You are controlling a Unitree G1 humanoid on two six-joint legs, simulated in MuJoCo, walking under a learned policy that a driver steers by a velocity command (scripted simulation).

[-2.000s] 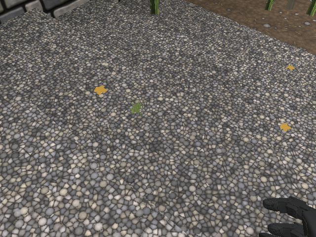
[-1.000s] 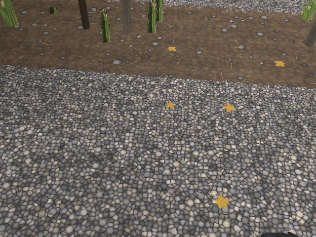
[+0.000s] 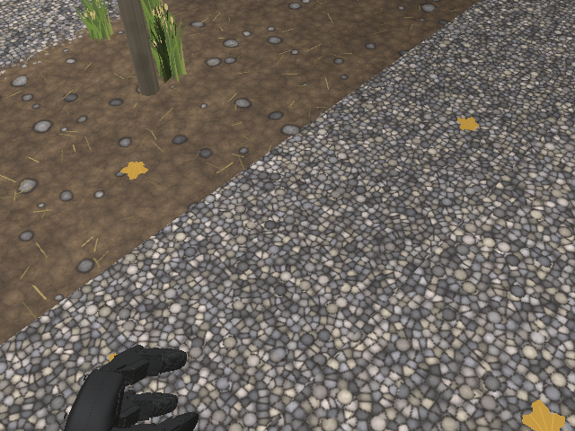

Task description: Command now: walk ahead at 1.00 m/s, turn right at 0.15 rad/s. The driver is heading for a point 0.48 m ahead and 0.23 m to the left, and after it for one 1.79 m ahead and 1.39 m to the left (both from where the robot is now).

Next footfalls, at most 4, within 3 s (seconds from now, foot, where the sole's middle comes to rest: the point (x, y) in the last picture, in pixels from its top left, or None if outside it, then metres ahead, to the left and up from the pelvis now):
0.08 right None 0.26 -0.08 -0.76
0.56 left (252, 408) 0.61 0.07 -0.93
0.88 right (248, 252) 1.11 0.05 -0.93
1.36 left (117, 245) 1.17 0.47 -0.94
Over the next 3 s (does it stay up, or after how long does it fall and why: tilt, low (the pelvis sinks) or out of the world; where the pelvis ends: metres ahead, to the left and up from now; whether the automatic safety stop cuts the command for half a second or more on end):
stays up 1.65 1.71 -0.17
